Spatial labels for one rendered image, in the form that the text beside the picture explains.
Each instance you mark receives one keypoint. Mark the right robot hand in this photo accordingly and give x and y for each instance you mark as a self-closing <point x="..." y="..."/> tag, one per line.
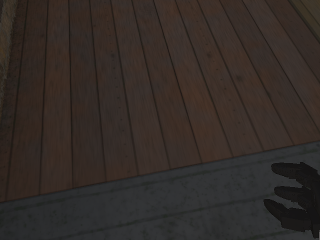
<point x="297" y="219"/>

